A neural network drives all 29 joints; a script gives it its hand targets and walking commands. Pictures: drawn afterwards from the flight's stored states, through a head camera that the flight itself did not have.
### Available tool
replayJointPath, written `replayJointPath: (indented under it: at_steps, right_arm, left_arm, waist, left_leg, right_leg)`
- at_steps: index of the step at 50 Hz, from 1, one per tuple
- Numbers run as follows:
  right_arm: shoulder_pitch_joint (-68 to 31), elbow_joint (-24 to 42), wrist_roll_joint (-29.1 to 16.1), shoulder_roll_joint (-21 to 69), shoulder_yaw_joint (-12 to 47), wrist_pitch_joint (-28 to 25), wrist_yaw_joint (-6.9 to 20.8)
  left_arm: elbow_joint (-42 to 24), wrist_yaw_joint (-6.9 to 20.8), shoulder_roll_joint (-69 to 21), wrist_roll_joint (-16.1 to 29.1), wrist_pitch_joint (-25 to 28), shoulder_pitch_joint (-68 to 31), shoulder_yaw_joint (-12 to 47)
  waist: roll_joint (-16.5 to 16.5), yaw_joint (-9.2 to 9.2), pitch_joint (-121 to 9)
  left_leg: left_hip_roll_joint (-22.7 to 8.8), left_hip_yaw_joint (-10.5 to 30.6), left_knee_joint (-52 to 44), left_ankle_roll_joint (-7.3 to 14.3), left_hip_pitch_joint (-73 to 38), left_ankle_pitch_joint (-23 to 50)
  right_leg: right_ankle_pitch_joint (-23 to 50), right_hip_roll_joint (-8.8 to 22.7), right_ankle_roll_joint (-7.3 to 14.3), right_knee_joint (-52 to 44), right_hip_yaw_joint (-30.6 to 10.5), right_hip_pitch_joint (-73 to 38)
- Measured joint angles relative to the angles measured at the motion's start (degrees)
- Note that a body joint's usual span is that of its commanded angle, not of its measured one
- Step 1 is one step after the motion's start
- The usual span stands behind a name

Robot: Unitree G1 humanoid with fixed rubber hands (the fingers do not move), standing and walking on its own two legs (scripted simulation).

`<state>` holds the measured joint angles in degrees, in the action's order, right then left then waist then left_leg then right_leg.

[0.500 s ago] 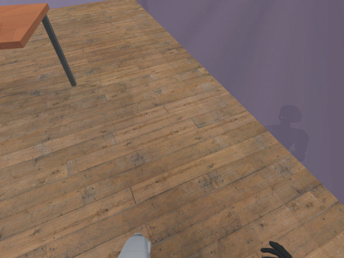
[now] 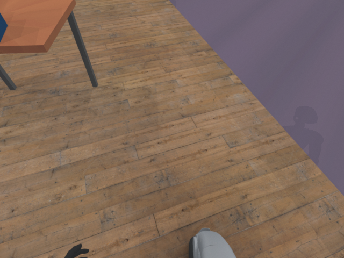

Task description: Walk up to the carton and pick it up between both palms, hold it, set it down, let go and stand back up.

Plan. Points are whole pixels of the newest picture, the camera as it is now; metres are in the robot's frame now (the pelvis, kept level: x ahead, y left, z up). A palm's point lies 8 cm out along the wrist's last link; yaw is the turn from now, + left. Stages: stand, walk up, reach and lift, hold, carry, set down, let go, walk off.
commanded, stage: walk up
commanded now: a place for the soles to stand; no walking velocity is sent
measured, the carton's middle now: out of the picture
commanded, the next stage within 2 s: none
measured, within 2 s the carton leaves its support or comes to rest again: neither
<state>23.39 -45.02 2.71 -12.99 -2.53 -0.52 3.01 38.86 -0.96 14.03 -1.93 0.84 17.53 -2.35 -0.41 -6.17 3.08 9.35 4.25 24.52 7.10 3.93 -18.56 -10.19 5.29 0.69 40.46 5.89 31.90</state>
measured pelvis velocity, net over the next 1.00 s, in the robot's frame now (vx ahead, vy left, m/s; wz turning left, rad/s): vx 0.42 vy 0.25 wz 0.07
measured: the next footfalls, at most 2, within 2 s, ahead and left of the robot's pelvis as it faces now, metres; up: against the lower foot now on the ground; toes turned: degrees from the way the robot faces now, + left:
right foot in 0.08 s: +0.21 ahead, -0.09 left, +0.00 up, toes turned -6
left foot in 0.60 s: +0.39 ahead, +0.29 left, +0.00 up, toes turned +12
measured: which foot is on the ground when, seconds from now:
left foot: down 0.00-0.08, up 0.10-0.58, down 0.60-1.00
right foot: up 0.00-0.06, down 0.08-0.60, up 0.62-1.00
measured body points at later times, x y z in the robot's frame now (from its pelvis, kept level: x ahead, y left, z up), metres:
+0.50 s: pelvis +0.21 +0.08 +0.00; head +0.22 +0.06 +0.45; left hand +0.15 +0.34 -0.11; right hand +0.37 -0.15 -0.12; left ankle +0.35 +0.27 -0.68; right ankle +0.18 -0.09 -0.73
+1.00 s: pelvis +0.42 +0.25 +0.00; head +0.44 +0.24 +0.45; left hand +0.52 +0.51 -0.11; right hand +0.46 -0.01 -0.14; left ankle +0.36 +0.28 -0.73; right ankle +0.55 +0.15 -0.70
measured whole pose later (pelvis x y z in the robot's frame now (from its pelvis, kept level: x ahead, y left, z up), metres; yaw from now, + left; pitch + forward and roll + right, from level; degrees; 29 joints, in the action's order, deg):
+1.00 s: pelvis +0.42 +0.25 +0.00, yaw +4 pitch -2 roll -1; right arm 20.9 -42.3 3.1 -15.2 -1.6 0.4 1.8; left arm 38.8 -2.1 12.5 -1.2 1.1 17.6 -3.6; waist 2.0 -5.5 5.1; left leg 2.9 -9.2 29.0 6.3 5.8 -21.8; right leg -9.3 1.3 0.9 41.7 5.1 29.4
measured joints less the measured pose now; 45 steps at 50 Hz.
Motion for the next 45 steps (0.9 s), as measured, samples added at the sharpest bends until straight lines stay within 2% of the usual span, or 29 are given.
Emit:
replayJointPath:
  at_steps: [3,4,6,7,9,12,16,19,22,25,29,30,31,32,34,37,41,45]
  right_arm:
    - [1.8,-0.1,-0.2,0.1,0.2,0.4,-0.1]
    - [2.5,-0.2,-0.2,0.2,0.2,0.6,-0.1]
    - [1.8,-1.1,0.5,-0.3,0.2,1.4,-0.2]
    - [1.4,-1.1,0.7,-0.5,0.4,2.1,-0.1]
    - [0.6,-0.6,0.9,-1.2,0.5,3.4,0.3]
    - [-1.2,1.0,1.2,-3.0,-0.7,3.9,1.5]
    - [-4.7,3.0,0.7,-4.8,-1.9,3.5,3.0]
    - [-7.3,3.1,0.3,-4.5,-1.8,3.4,3.8]
    - [-9.5,3.1,0.3,-3.6,-1.3,3.3,4.0]
    - [-11.2,3.1,0.4,-2.5,-0.9,3.0,4.1]
    - [-12.1,3.4,0.4,-1.3,-0.7,2.0,3.8]
    - [-12.1,3.8,0.5,-1.0,-0.6,1.4,3.6]
    - [-12.5,3.7,0.6,-0.3,-0.6,0.6,3.1]
    - [-12.7,3.8,0.8,0.1,-0.2,-0.1,2.6]
    - [-12.2,3.6,0.1,0.1,0.8,-0.4,1.2]
    - [-9.9,3.0,-1.1,-0.2,1.4,0.0,-0.7]
    - [-6.3,2.4,-0.1,-1.3,0.7,0.4,-1.2]
    - [-4.0,1.6,0.4,-1.8,0.6,0.6,-1.1]
  left_arm:
    - [-0.9,-0.7,-0.9,-0.5,0.7,-0.2,0.4]
    - [-1.5,-1.0,-1.1,-0.8,1.3,-0.1,0.5]
    - [-1.4,-1.9,-2.3,-1.5,2.2,-0.8,0.8]
    - [-1.1,-2.4,-2.6,-1.6,2.3,-0.7,1.0]
    - [0.4,-3.6,-3.0,-1.6,2.0,0.5,0.7]
    - [2.9,-3.8,-3.3,-1.6,2.3,3.5,0.6]
    - [6.2,-2.8,-2.8,-1.1,3.5,7.1,0.3]
    - [8.3,-2.1,-2.2,-0.9,3.9,9.3,-0.4]
    - [8.9,-1.6,-2.0,-0.9,4.4,11.4,-0.8]
    - [8.7,-1.2,-2.0,-1.2,4.4,13.1,-1.0]
    - [8.1,-1.0,-1.9,-1.8,3.3,14.8,-1.2]
    - [7.9,-1.0,-1.8,-1.8,2.9,15.1,-1.2]
    - [8.0,-1.0,-1.2,-1.7,2.2,14.4,-1.2]
    - [7.8,-0.8,-0.9,-1.5,1.5,13.6,-1.1]
    - [6.8,-0.5,-1.0,-0.6,0.2,12.3,-0.9]
    - [4.8,-0.6,-1.1,0.3,-0.5,9.7,-0.8]
    - [1.1,-0.5,-0.7,0.3,0.7,5.8,-1.4]
    - [0.3,-0.6,-0.2,0.3,0.6,2.7,-2.0]
  waist:
    - [0.8,-0.2,0.2]
    - [0.9,0.24,0.0]
    - [3.1,2.27,1.2]
    - [3.4,2.91,1.5]
    - [2.9,4.17,1.1]
    - [3.4,5.39,0.2]
    - [4.9,6.33,0.0]
    - [5.3,6.69,-0.4]
    - [5.3,7.39,-0.6]
    - [5.3,8.02,-0.5]
    - [4.4,8.79,-0.7]
    - [3.8,8.68,-0.7]
    - [1.8,8.15,0.3]
    - [0.5,7.88,1.5]
    - [1.1,6.95,2.4]
    - [1.7,5.13,2.3]
    - [1.5,3.42,2.4]
    - [0.9,2.13,1.7]
  left_leg:
    - [0.7,1.0,4.3,-0.2,-1.0,-4.9]
    - [1.1,1.2,8.5,-1.3,0.1,-7.3]
    - [-0.3,0.4,23.8,-5.6,5.5,-10.1]
    - [-0.8,-0.6,31.6,-6.9,8.8,-10.4]
    - [-2.3,-2.9,43.2,-7.7,15.2,-8.0]
    - [-6.3,-2.9,47.9,-8.2,23.6,-1.6]
    - [-12.6,-0.9,42.9,-9.1,31.7,5.8]
    - [-16.0,-1.2,36.3,-9.8,34.2,10.7]
    - [-18.0,-2.3,29.1,-9.6,34.0,14.8]
    - [-18.6,-3.5,21.9,-8.5,31.4,16.0]
    - [-17.4,-5.3,13.5,-6.5,24.1,10.4]
    - [-16.6,-5.8,11.8,-6.0,21.8,8.8]
    - [-14.7,-6.7,13.4,-5.8,21.6,7.0]
    - [-13.5,-7.5,15.9,-5.7,21.4,5.1]
    - [-13.4,-7.8,18.3,-5.3,20.1,1.9]
    - [-12.7,-8.5,13.6,-4.6,14.8,1.8]
    - [-10.4,-10.1,7.2,-2.8,8.7,2.2]
    - [-8.2,-11.7,3.9,-1.7,4.5,0.8]
  right_leg:
    - [2.9,-2.5,1.5,-6.9,1.5,-4.5]
    - [3.4,-3.1,2.6,-8.7,1.8,-6.6]
    - [1.2,-4.1,3.8,-5.2,2.9,-6.9]
    - [-0.3,-3.7,3.8,-3.8,3.2,-7.6]
    - [-2.4,-2.3,3.6,-3.9,3.0,-10.2]
    - [-2.2,-0.7,1.8,-8.6,3.1,-15.9]
    - [-2.6,0.2,0.6,-13.1,3.7,-21.5]
    - [-3.5,0.5,-0.1,-15.5,4.1,-24.7]
    - [-4.6,0.8,-1.0,-17.4,4.3,-27.4]
    - [-6.5,1.2,-2.2,-18.2,4.6,-29.9]
    - [-11.0,3.1,-3.3,-16.3,4.8,-32.3]
    - [-13.0,4.2,-2.7,-13.8,4.5,-31.9]
    - [-15.2,6.6,-1.3,-9.0,3.6,-30.7]
    - [-15.8,7.5,0.2,-2.0,1.2,-28.5]
    - [-19.7,3.8,1.0,13.4,-3.5,-22.2]
    - [-17.2,-1.5,1.3,27.7,-6.3,-12.9]
    - [-11.4,-3.2,0.6,26.4,-6.9,-4.0]
    - [-5.7,-3.2,-0.3,17.6,-5.3,-0.1]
